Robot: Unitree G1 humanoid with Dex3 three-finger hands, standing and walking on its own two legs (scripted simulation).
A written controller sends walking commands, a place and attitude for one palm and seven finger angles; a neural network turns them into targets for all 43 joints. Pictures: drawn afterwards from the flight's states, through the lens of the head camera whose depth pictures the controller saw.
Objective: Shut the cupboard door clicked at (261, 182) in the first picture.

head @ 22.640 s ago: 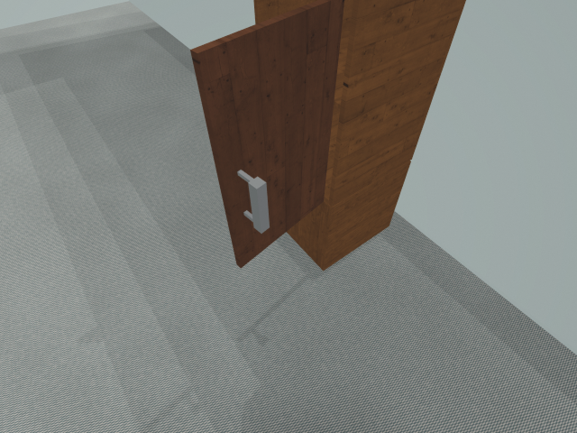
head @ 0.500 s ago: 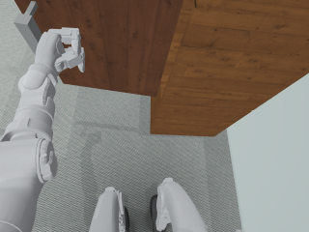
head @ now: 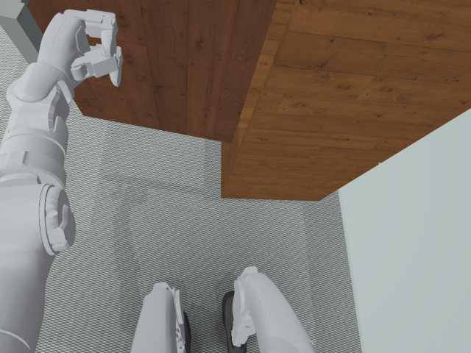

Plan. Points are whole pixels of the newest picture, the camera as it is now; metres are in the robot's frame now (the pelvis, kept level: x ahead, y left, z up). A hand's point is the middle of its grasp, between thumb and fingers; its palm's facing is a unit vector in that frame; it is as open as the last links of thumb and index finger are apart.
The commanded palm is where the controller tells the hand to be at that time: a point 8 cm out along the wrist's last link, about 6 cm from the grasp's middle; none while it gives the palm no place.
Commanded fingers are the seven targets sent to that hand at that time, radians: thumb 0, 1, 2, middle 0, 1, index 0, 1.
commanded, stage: push the door shut along its arc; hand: left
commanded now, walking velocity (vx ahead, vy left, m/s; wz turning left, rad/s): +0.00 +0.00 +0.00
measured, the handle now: (44, 41) +0.59 +0.23 +0.06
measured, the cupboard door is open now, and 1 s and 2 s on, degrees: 82 66 66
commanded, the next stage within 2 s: pull the fist back off the door in 0.30 s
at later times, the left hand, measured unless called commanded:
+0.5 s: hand (139, 33) +0.60 +0.09 +0.07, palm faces -0.14 -0.99 +0.07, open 3.4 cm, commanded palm +0.60 +0.08 +0.06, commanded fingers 0.00 0.90 0.90 -1.30 -1.50 -1.30 -1.50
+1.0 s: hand (142, 55) +0.56 +0.09 +0.07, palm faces +0.09 -0.99 -0.06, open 3.1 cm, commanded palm +0.51 +0.13 +0.06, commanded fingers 0.00 0.90 0.90 -1.30 -1.50 -1.30 -1.50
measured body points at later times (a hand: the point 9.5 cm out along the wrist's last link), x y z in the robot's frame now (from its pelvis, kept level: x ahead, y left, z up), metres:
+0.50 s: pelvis -0.01 -0.01 -0.02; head +0.20 +0.02 +0.37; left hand +0.60 +0.15 +0.07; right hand -0.05 -0.26 -0.11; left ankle +0.02 +0.08 -0.60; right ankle +0.05 -0.10 -0.60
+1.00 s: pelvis +0.01 -0.03 +0.02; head +0.17 -0.02 +0.44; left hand +0.55 +0.14 +0.07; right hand -0.03 -0.28 -0.09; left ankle +0.02 +0.08 -0.60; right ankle +0.05 -0.10 -0.60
